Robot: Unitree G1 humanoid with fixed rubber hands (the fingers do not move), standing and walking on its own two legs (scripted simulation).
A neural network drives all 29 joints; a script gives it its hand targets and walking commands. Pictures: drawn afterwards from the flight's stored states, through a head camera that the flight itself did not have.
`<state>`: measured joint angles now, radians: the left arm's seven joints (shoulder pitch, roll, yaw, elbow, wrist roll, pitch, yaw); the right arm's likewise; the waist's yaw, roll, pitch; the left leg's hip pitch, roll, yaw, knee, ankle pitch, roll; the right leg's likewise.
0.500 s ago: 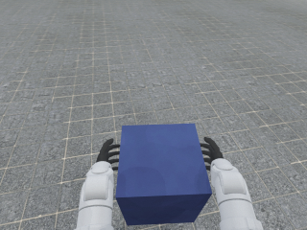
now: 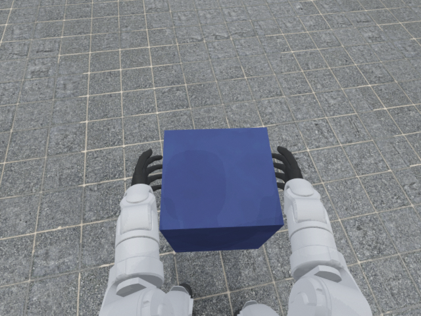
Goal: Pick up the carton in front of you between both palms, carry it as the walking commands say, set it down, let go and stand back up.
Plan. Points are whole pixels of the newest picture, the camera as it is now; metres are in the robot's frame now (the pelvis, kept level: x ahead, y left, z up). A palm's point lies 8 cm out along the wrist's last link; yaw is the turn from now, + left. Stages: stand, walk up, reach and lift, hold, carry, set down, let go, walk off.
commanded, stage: set down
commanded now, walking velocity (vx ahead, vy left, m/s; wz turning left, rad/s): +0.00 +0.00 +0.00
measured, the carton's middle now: (216, 196) +0.37 +0.01 -0.11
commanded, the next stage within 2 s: none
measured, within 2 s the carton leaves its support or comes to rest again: neither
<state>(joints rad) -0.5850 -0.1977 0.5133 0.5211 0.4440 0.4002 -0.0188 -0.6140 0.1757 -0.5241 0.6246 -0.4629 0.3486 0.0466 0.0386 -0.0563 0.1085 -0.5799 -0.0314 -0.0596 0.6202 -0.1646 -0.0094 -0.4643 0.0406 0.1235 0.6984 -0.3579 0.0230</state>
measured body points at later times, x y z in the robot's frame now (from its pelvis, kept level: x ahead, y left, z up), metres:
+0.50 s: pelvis -0.02 -0.02 -0.12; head +0.22 +0.01 +0.26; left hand +0.40 +0.18 -0.20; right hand +0.44 -0.12 -0.20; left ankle +0.09 +0.12 -0.72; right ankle +0.00 -0.14 -0.72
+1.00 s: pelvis -0.06 -0.01 -0.24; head +0.26 +0.01 +0.08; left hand +0.42 +0.19 -0.36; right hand +0.50 -0.11 -0.35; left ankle +0.09 +0.12 -0.72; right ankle +0.00 -0.14 -0.72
